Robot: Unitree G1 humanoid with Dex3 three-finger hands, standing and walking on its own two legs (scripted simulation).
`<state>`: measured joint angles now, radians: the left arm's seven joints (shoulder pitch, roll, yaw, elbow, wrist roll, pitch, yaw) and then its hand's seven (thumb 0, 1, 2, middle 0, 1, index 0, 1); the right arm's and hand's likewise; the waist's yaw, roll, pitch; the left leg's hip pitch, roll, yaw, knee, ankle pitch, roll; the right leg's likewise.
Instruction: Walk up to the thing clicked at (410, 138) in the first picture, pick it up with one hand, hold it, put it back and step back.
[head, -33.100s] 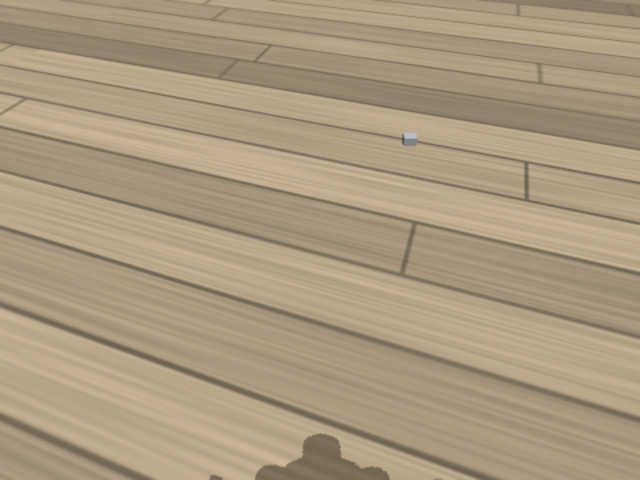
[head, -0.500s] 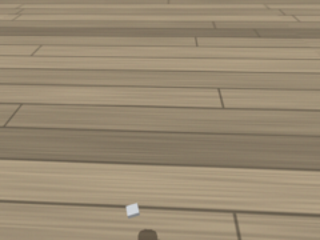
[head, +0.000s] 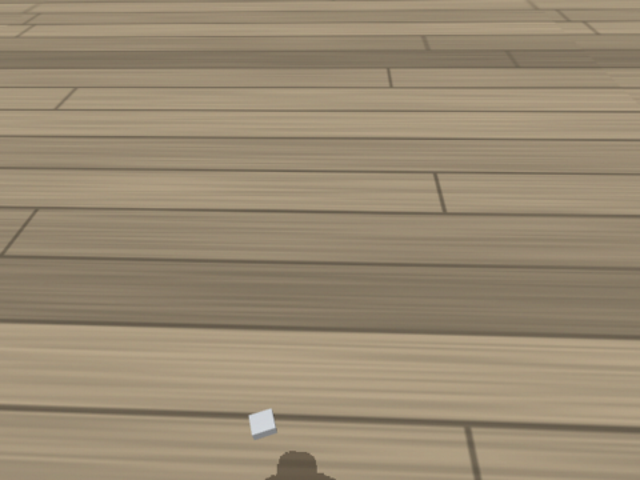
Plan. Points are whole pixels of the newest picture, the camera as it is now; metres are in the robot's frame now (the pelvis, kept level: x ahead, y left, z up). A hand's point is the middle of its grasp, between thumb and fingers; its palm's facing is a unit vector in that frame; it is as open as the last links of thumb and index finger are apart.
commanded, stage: stand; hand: left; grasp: from above
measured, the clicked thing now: (262, 424) +0.44 +0.22 -0.76
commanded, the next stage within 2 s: step back in 0.76 s
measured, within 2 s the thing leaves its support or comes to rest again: neither
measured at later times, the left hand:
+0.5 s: hand out of the picture +0.08 +0.24 -0.16, palm faces +0.00 -0.94 -0.34, open 7.4 cm
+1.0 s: hand out of the picture +0.09 +0.28 -0.17, palm faces -0.01 -0.92 -0.38, open 7.4 cm
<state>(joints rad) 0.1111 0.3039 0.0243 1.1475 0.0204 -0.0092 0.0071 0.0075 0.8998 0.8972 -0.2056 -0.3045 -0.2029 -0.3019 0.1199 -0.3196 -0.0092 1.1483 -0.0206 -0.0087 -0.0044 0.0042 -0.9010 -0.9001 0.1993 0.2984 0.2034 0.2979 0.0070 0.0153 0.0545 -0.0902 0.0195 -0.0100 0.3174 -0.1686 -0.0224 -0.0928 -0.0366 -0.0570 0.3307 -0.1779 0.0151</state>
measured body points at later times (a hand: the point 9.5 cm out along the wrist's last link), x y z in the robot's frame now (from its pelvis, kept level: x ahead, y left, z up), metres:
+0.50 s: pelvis +0.01 -0.01 +0.00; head +0.01 -0.01 +0.45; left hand +0.08 +0.29 -0.13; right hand +0.08 -0.30 -0.14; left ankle +0.01 +0.13 -0.75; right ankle +0.00 -0.13 -0.75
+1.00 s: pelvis -0.03 +0.02 -0.02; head +0.03 +0.02 +0.43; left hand +0.09 +0.33 -0.14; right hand +0.06 -0.31 -0.14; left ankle -0.04 +0.14 -0.72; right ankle +0.00 -0.12 -0.75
